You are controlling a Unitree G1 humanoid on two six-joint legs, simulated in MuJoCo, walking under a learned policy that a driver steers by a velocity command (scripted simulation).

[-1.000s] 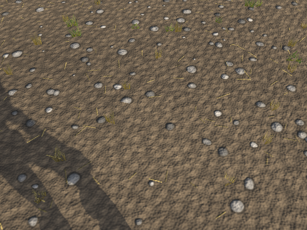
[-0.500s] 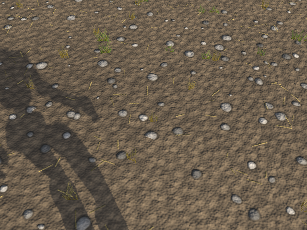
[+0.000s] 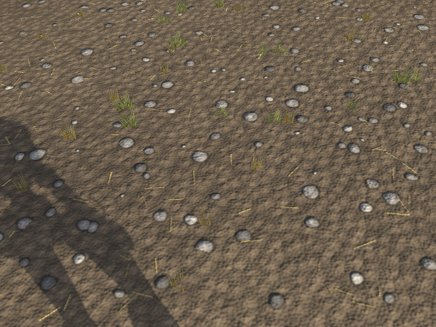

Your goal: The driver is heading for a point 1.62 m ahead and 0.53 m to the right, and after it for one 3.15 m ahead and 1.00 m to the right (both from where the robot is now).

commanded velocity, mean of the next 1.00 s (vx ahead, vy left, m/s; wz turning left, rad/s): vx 0.10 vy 0.00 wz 0.00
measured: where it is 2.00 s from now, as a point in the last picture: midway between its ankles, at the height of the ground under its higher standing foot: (257, 304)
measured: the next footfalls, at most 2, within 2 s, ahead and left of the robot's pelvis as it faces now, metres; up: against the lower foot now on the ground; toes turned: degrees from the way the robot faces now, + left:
right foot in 1.00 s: +0.16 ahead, -0.15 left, +0.00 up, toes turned -4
left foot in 1.48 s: +0.50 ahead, +0.02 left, +0.00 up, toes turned +4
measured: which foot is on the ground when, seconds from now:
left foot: down 0.00-1.00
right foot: down 0.00-0.76, up 0.78-0.98, down 1.00-1.00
